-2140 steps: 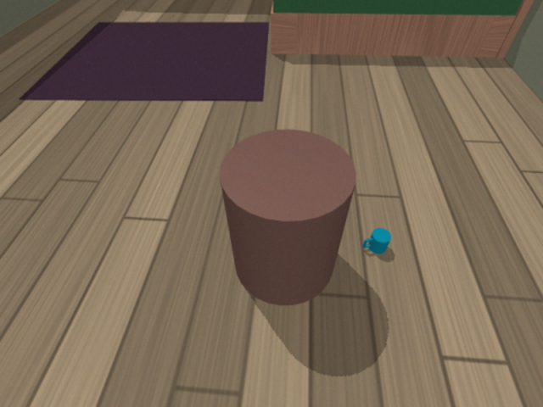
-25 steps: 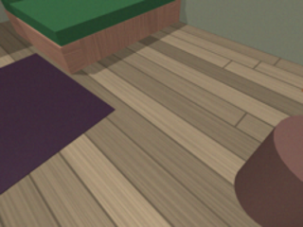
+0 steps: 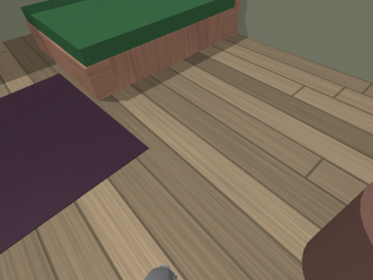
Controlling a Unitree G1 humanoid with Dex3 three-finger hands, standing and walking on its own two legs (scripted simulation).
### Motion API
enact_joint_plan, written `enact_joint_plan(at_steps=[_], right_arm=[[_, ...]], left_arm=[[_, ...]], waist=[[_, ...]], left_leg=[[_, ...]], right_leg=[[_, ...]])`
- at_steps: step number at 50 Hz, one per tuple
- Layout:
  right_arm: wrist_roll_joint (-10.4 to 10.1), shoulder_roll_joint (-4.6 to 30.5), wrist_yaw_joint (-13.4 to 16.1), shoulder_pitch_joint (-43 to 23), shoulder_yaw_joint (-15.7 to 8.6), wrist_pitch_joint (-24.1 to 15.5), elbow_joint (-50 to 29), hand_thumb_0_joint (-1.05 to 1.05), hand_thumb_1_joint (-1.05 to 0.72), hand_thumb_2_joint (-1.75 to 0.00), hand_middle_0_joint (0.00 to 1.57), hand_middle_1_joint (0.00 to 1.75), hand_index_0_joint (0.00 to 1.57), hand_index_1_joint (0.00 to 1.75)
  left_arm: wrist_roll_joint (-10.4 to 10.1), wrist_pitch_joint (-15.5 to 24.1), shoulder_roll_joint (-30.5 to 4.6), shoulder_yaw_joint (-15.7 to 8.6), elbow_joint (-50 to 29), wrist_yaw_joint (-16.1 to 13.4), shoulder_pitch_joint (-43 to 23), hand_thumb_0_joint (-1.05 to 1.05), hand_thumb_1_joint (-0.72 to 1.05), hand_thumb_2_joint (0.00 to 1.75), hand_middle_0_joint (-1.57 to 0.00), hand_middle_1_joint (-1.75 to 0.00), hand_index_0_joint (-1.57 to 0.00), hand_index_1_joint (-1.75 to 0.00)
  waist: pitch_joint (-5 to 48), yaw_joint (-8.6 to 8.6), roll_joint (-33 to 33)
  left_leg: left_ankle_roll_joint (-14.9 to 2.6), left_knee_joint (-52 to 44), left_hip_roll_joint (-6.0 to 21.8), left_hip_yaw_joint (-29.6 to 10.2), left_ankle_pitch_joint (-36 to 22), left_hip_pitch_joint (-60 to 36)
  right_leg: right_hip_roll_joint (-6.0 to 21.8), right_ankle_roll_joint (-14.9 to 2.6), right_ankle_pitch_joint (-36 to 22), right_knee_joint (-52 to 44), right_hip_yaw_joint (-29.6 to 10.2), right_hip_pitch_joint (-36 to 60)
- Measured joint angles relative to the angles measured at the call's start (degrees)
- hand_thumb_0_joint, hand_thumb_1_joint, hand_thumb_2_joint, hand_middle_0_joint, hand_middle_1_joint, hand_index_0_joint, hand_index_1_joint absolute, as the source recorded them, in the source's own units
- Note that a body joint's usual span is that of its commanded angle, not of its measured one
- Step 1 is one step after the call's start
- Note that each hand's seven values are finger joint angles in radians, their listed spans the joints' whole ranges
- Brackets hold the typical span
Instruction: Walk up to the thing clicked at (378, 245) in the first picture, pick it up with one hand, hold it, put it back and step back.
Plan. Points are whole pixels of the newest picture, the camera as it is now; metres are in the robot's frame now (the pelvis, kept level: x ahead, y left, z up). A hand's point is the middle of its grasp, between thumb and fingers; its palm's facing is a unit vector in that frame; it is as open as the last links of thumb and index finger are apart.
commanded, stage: walk up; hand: left
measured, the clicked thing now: (369, 205) +0.68 -0.94 -0.73
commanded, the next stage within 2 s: none
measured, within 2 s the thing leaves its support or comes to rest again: neither
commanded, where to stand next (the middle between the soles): +1.06 +0.06 m, yaw +0 degrees
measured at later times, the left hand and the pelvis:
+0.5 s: hand (98, 206) +0.34 +0.31 -0.13, palm faces -0.06 -0.93 -0.36, open 7.4 cm; pelvis +0.26 +0.03 +0.00, yaw +0 degrees
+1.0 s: hand (115, 165) +0.50 +0.31 -0.15, palm faces +0.04 -0.93 -0.36, open 7.4 cm; pelvis +0.49 +0.03 -0.01, yaw +3 degrees
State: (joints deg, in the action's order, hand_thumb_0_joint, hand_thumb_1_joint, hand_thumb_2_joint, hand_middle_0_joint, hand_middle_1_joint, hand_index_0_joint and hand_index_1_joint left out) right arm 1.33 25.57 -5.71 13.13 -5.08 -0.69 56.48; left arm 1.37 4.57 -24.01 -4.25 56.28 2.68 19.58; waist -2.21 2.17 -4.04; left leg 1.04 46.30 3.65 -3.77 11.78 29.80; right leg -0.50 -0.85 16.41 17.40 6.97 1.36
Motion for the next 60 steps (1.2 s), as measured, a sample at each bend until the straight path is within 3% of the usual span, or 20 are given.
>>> enact_joint_plan(at_steps=[4, 6, 7, 9, 12, 14, 17, 21, 26, 29, 31, 32, 34, 36, 44, 50, 52, 54, 57, 60], right_arm=[[0.40, -0.94, -0.56, -1.65, 0.54, 0.26, -0.98, 0.01, -0.90, -0.90, 0.21, 0.30, 0.20, 0.30], [0.48, -1.41, -0.50, -2.52, 0.56, 0.18, -1.60, 0.01, -0.90, -0.90, 0.21, 0.30, 0.20, 0.30], [0.57, -1.85, -0.32, -3.13, 0.46, -0.12, -1.98, 0.01, -0.90, -0.90, 0.21, 0.30, 0.20, 0.30], [1.03, -2.72, 0.15, -4.49, 0.16, -1.36, -3.58, 0.01, -0.90, -0.90, 0.21, 0.30, 0.20, 0.30], [-0.64, -3.66, 1.07, -4.27, 0.24, -2.87, -6.55, 0.01, -0.90, -0.90, 0.21, 0.30, 0.20, 0.30], [-1.24, -4.43, 1.72, -3.06, 1.06, -3.07, -7.31, 0.00, -0.90, -0.90, 0.21, 0.30, 0.20, 0.30], [-1.20, -4.84, 2.15, -0.93, 1.97, -3.41, -7.53, 0.00, -0.90, -0.90, 0.21, 0.30, 0.21, 0.30], [-0.91, -4.06, 2.03, 2.01, 2.20, -3.99, -7.67, 0.00, -0.90, -0.90, 0.21, 0.30, 0.21, 0.30], [-0.93, -1.98, 1.90, 5.39, 1.67, -3.69, -7.12, 0.00, -0.90, -0.90, 0.21, 0.30, 0.21, 0.30], [-0.89, -0.97, 2.22, 7.60, 1.37, -3.04, -6.76, 0.01, -0.90, -0.90, 0.21, 0.30, 0.21, 0.30], [-0.93, -0.39, 2.78, 7.82, 1.19, -2.35, -5.94, 0.01, -0.90, -0.90, 0.21, 0.30, 0.20, 0.30], [-0.97, -0.47, 3.07, 7.44, 1.33, -1.87, -5.46, 0.01, -0.90, -0.90, 0.21, 0.30, 0.20, 0.30], [-1.24, -0.42, 3.31, 6.39, 1.79, -1.37, -4.63, 0.01, -0.90, -0.90, 0.21, 0.30, 0.20, 0.30], [-1.54, -0.38, 3.11, 5.36, 2.11, -1.46, -4.46, 0.01, -0.90, -0.90, 0.21, 0.30, 0.20, 0.30], [-0.25, -1.26, 1.07, 2.72, 1.80, -1.59, -5.72, 0.01, -0.90, -0.90, 0.21, 0.30, 0.20, 0.30], [0.16, -1.10, 0.64, 1.73, 1.18, -2.23, -5.63, 0.01, -0.90, -0.90, 0.21, 0.30, 0.20, 0.30], [0.48, -1.44, 1.16, 0.90, 0.92, -3.11, -5.95, 0.01, -0.90, -0.90, 0.21, 0.30, 0.20, 0.30], [-0.06, -1.72, 1.62, 0.42, 0.86, -3.85, -7.20, 0.01, -0.90, -0.90, 0.21, 0.30, 0.20, 0.30], [-0.90, -2.96, 2.37, 0.94, 1.68, -4.14, -8.27, 0.00, -0.90, -0.90, 0.21, 0.30, 0.20, 0.30], [-1.00, -3.34, 2.70, 2.25, 2.46, -4.21, -8.42, 0.00, -0.90, -0.90, 0.21, 0.30, 0.20, 0.30]], left_arm=[[-0.13, 0.15, -0.34, 0.27, -1.30, 0.22, 0.11, 0.00, 0.90, 0.90, -0.21, -0.30, -0.20, -0.30], [-0.23, -0.02, -0.49, 0.65, -1.76, 0.17, 0.40, 0.00, 0.90, 0.90, -0.21, -0.30, -0.20, -0.30], [-0.39, -0.19, -0.69, 0.85, -1.85, 0.05, 0.43, 0.00, 0.90, 0.90, -0.21, -0.30, -0.20, -0.30], [-0.88, -1.06, -0.36, 1.14, -1.74, -0.46, -0.31, 0.00, 0.91, 0.90, -0.21, -0.30, -0.20, -0.30], [-1.48, -1.85, 0.61, 2.48, -1.88, -0.63, -1.83, 0.01, 0.91, 0.90, -0.21, -0.30, -0.20, -0.30], [-1.91, -1.46, 0.40, 2.90, -2.58, -0.43, -2.37, 0.01, 0.91, 0.90, -0.21, -0.30, -0.20, -0.30], [-1.74, -1.07, -0.07, 2.65, -3.91, 0.30, -2.99, 0.01, 0.91, 0.90, -0.21, -0.30, -0.20, -0.30], [-0.93, -1.33, -0.61, 1.88, -4.63, 1.51, -4.20, 0.00, 0.91, 0.90, -0.21, -0.30, -0.20, -0.30], [-0.43, -1.33, -0.79, 0.84, -4.27, 2.51, -5.54, 0.00, 0.91, 0.90, -0.21, -0.30, -0.20, -0.30], [-0.25, -0.81, -1.13, 0.33, -4.28, 2.47, -5.69, 0.00, 0.91, 0.90, -0.21, -0.30, -0.20, -0.30], [0.00, 0.17, -0.36, -0.12, -4.69, 1.67, -6.61, 0.00, 0.91, 0.90, -0.21, -0.30, -0.20, -0.30], [-0.23, 0.66, 0.01, 0.04, -5.25, 1.34, -6.88, 0.00, 0.91, 0.90, -0.21, -0.30, -0.20, -0.30], [-0.85, 1.14, 1.00, 0.76, -6.24, 0.96, -6.86, 0.00, 0.91, 0.90, -0.21, -0.30, -0.20, -0.30], [-1.17, 1.20, 1.92, 1.42, -6.71, 0.66, -6.13, 0.00, 0.91, 0.90, -0.21, -0.30, -0.20, -0.30], [-0.65, 0.94, 1.61, 1.92, -6.91, 0.65, -1.74, 0.00, 0.90, 0.90, -0.21, -0.30, -0.20, -0.30], [-0.53, 0.18, -0.46, 1.66, -6.34, 0.75, 0.98, 0.00, 0.90, 0.90, -0.21, -0.30, -0.21, -0.30], [-0.59, -0.48, -1.14, 1.57, -5.67, 0.31, 1.30, 0.00, 0.90, 0.90, -0.21, -0.30, -0.20, -0.30], [-0.87, -1.46, -0.88, 1.84, -4.44, -0.27, 0.71, 0.00, 0.91, 0.90, -0.21, -0.30, -0.20, -0.30], [-1.42, -1.71, -1.51, 2.29, -3.71, -0.43, -0.20, 0.01, 0.91, 0.90, -0.21, -0.30, -0.20, -0.30], [-1.56, -1.48, -1.68, 2.12, -4.03, 0.05, -0.93, 0.01, 0.91, 0.90, -0.21, -0.30, -0.20, -0.30]], waist=[[-1.38, 0.44, 1.28], [-1.59, 0.73, 2.27], [-1.96, 0.80, 3.41], [-3.44, 0.67, 5.75], [-3.92, -0.93, 5.26], [-3.25, -1.08, 6.04], [-2.19, -1.31, 6.79], [-1.72, -2.07, 6.69], [-1.13, -3.34, 5.07], [-0.11, -3.76, 3.84], [-0.62, -3.38, 1.34], [-1.00, -2.99, 0.95], [-1.63, -2.12, 0.37], [-1.81, -1.60, -0.32], [-1.43, -0.35, 0.56], [-0.86, 0.42, 2.56], [-1.35, 0.37, 5.03], [-1.74, -0.59, 5.27], [-1.85, -1.54, 6.62], [-1.58, -1.98, 7.34]], left_leg=[[-0.97, -10.04, 1.76, 2.83, -2.05, -1.30], [-2.01, -13.00, 1.33, 4.81, -1.93, -3.29], [-2.42, -13.60, 0.40, 5.56, -5.19, -4.29], [-2.79, -10.82, -1.53, 7.48, -3.72, -5.18], [-3.18, -10.61, -1.77, 7.42, -0.13, -7.94], [-3.14, -13.88, -2.13, 8.19, 0.22, -11.73], [-3.18, -18.62, -2.66, 9.09, 0.61, -17.01], [-3.25, -22.27, -3.25, 9.62, 2.41, -22.60], [-1.65, -21.70, -3.04, 9.49, 7.55, -27.23], [-0.40, -16.82, -2.05, 8.84, 13.42, -28.32], [-1.83, -5.31, 0.00, 6.81, 16.27, -24.90], [-2.39, 2.34, -0.71, 5.22, 16.49, -21.85], [-3.13, 13.88, -2.69, 3.10, 14.93, -15.84], [-3.36, 17.31, -2.89, 2.66, 12.02, -10.81], [-1.20, -1.44, 1.36, 3.91, 3.32, -1.46], [-2.00, -13.84, 1.43, 6.30, -2.22, -5.42], [-2.35, -11.31, -0.29, 8.02, -2.81, -6.31], [-2.72, -9.02, -0.41, 8.45, 0.40, -7.11], [-2.89, -12.07, -0.78, 9.31, 1.40, -11.30], [-2.91, -16.08, -1.27, 10.15, 1.50, -15.53]], right_leg=[[0.17, 1.31, 4.11, 0.74, 1.23, 3.37], [1.02, 2.22, 7.26, 2.64, 1.51, 4.62], [2.26, 2.35, 9.48, 5.19, 1.43, 4.62], [5.65, 0.51, 11.26, 19.25, -0.19, -0.01], [2.45, -1.90, 9.36, 43.20, -7.96, -12.12], [2.47, -2.18, 6.13, 47.84, -9.75, -18.38], [4.37, -0.97, 2.78, 44.01, -9.40, -25.20], [6.81, 0.59, -1.08, 32.16, -7.35, -29.79], [7.02, -0.02, -8.53, 19.09, -5.58, -29.23], [5.42, -0.89, -8.51, 15.01, -3.89, -25.20], [3.65, -0.56, -7.10, 18.22, -2.34, -24.64], [3.52, -0.49, -5.32, 19.69, -2.02, -24.40], [3.49, -0.66, -3.71, 19.15, -1.71, -22.33], [3.18, -0.82, -3.74, 16.02, -1.25, -19.29], [2.09, -0.75, -1.88, 7.85, 0.03, -10.40], [3.03, 1.64, 5.89, 12.26, 0.47, -6.60], [5.67, 0.38, 9.23, 20.92, -1.04, -8.64], [4.15, -1.16, 10.88, 34.66, -5.06, -14.29], [2.73, -1.93, 7.55, 44.97, -8.04, -21.84], [3.99, -1.00, 4.34, 41.91, -7.89, -26.57]])
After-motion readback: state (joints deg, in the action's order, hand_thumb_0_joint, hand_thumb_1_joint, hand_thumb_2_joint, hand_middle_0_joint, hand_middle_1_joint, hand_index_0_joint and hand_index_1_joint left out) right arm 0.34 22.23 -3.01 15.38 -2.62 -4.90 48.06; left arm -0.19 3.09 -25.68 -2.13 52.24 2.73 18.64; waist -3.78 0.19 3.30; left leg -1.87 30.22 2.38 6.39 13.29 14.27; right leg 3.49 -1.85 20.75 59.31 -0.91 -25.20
